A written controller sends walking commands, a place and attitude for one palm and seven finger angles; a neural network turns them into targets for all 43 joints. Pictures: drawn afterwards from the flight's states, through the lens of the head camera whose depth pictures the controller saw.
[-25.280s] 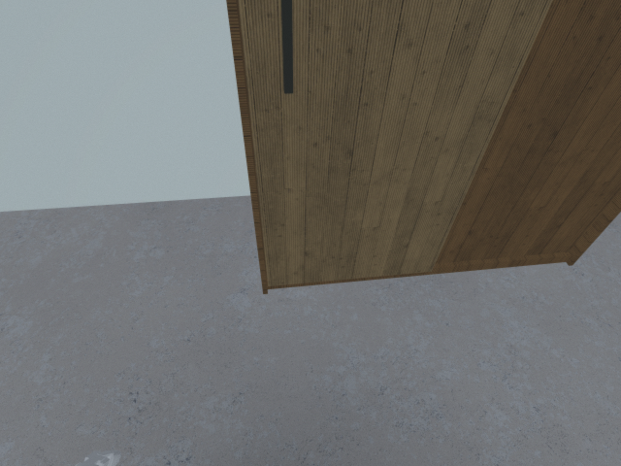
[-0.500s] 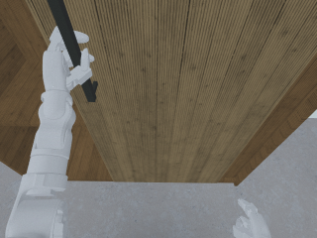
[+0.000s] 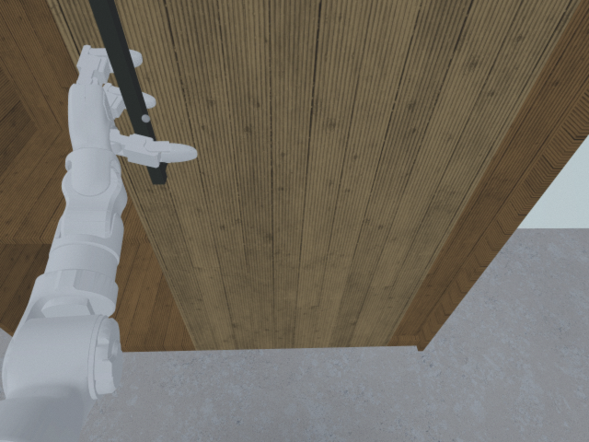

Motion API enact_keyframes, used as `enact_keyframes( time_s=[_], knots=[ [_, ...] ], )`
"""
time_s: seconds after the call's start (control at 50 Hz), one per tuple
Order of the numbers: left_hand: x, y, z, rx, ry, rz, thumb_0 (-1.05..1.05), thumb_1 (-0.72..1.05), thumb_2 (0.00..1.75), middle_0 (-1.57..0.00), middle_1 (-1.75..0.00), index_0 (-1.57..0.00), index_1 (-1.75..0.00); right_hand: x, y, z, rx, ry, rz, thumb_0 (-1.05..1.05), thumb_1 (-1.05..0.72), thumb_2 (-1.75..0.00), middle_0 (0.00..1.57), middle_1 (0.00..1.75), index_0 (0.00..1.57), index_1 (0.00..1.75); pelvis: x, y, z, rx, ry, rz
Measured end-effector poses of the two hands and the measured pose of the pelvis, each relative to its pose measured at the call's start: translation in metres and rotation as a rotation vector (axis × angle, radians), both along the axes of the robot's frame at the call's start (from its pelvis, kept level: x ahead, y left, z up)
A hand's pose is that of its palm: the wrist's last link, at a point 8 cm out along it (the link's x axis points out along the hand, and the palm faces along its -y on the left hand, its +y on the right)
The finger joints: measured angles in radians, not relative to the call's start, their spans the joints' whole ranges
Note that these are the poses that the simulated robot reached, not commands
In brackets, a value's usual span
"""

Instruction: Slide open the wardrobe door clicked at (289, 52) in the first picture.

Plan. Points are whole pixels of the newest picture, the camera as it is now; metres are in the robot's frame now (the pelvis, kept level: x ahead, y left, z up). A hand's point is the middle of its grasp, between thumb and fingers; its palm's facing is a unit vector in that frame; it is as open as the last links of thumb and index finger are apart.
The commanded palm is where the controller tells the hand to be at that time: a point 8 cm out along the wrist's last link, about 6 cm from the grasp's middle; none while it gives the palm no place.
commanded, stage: loosen the grip on the handle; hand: left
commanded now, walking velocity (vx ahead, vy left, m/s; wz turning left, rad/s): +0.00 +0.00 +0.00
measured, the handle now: (133, 75) +0.50 +0.23 +0.25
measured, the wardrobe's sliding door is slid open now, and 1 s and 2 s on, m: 0.50 0.50 0.50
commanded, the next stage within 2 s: slip the hand off the handle in 0.18 s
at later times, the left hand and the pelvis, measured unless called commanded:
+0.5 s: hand (141, 112) +0.46 +0.21 +0.23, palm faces +0.21 -0.97 -0.11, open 14.7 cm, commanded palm +0.42 +0.28 +0.22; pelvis +0.05 +0.02 +0.01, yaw -2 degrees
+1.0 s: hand (76, 124) +0.42 +0.28 +0.23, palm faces +0.27 -0.96 -0.12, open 14.7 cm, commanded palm +0.38 +0.31 +0.22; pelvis +0.06 +0.02 +0.01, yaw -1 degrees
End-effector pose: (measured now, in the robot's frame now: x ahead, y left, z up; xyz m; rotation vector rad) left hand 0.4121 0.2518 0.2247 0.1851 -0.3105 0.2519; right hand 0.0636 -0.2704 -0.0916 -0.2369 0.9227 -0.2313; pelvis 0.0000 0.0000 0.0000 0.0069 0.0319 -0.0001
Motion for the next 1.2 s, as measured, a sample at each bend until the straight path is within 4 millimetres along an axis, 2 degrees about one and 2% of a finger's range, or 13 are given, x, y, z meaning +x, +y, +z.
enact_keyframes(
  time_s=[0.1,0.18,0.26,0.44,0.52,0.6,0.72,0.8,0.9,1.02,1.1,1.2],
  knots=[
    [0.003,0.002,0.000,0.021,-0.016,-0.030,-0.01,-0.47,0.24,-0.36,-1.29,-0.22,-1.24,-0.009,-0.001,0.000,-0.010,-0.005,-0.062,0.01,-0.90,-0.90,0.20,0.30,0.21,0.29,0.004,0.002,0.001,-0.004,-0.006,-0.042],
    [0.006,-0.002,-0.001,0.000,-0.023,-0.060,-0.01,-0.52,0.21,-0.31,-1.23,-0.24,-1.21,0.001,0.006,0.002,-0.009,-0.025,-0.063,0.01,-0.90,-0.90,0.20,0.30,0.20,0.29,0.012,0.005,0.002,-0.007,-0.007,-0.050],
    [0.008,-0.003,-0.003,-0.016,-0.039,-0.065,-0.01,-0.54,0.20,-0.30,-1.21,-0.25,-1.18,0.025,0.016,0.004,0.000,-0.057,-0.033,0.01,-0.90,-0.90,0.20,0.30,0.20,0.29,0.022,0.009,0.004,-0.009,-0.007,-0.050],
    [0.011,0.003,0.000,-0.012,-0.029,-0.068,-0.01,-0.55,0.20,-0.38,-1.24,-0.26,-1.16,0.101,0.041,0.014,0.025,-0.151,0.050,0.01,-0.90,-0.90,0.20,0.30,0.21,0.29,0.045,0.016,0.008,-0.011,0.005,-0.043],
    [0.012,0.012,0.001,-0.029,-0.004,-0.056,-0.01,-0.55,0.19,-0.41,-1.24,-0.26,-1.16,0.126,0.048,0.020,0.034,-0.185,0.065,0.01,-0.90,-0.90,0.20,0.30,0.21,0.29,0.054,0.016,0.009,-0.012,0.007,-0.042],
    [0.008,0.030,-0.001,-0.039,0.017,-0.007,-0.01,-0.55,0.19,-0.40,-1.23,-0.26,-1.16,0.141,0.051,0.024,0.040,-0.204,0.070,0.01,-0.90,-0.89,0.20,0.30,0.21,0.30,0.061,0.016,0.009,-0.013,0.006,-0.043],
    [-0.010,0.061,-0.001,-0.027,0.009,0.052,-0.01,-0.55,0.20,-0.32,-1.19,-0.26,-1.15,0.143,0.048,0.021,0.033,-0.180,0.079,0.01,-0.90,-0.89,0.20,0.30,0.21,0.30,0.066,0.016,0.008,-0.015,0.002,-0.034],
    [-0.020,0.070,0.002,-0.017,-0.006,0.037,-0.01,-0.55,0.19,-0.28,-1.17,-0.26,-1.15,0.137,0.044,0.017,0.016,-0.144,0.083,0.01,-0.90,-0.90,0.20,0.30,0.21,0.29,0.066,0.016,0.008,-0.018,-0.002,-0.022],
    [-0.020,0.080,0.000,-0.027,0.020,0.021,-0.01,-0.56,0.19,-0.26,-1.16,-0.26,-1.15,0.126,0.039,0.013,0.000,-0.116,0.069,0.01,-0.90,-0.90,0.20,0.30,0.21,0.29,0.062,0.015,0.007,-0.019,0.001,-0.014],
    [-0.027,0.072,0.003,-0.018,-0.019,-0.014,-0.01,-0.55,0.19,-0.25,-1.15,-0.26,-1.15,0.115,0.037,0.012,0.008,-0.128,0.052,0.01,-0.90,-0.90,0.20,0.30,0.21,0.29,0.060,0.016,0.006,-0.018,0.003,-0.027],
    [-0.041,0.065,0.000,-0.021,-0.028,-0.029,-0.01,-0.55,0.19,-0.25,-1.15,-0.26,-1.15,0.114,0.039,0.012,0.024,-0.148,0.050,0.01,-0.90,-0.90,0.20,0.30,0.21,0.29,0.059,0.016,0.006,-0.014,-0.007,-0.036],
    [-0.065,0.069,-0.004,-0.024,-0.019,0.015,-0.01,-0.55,0.19,-0.25,-1.15,-0.26,-1.15,0.122,0.043,0.016,0.036,-0.187,0.070,0.01,-0.90,-0.90,0.20,0.30,0.21,0.29,0.056,0.014,0.007,-0.012,-0.023,-0.038]
  ],
)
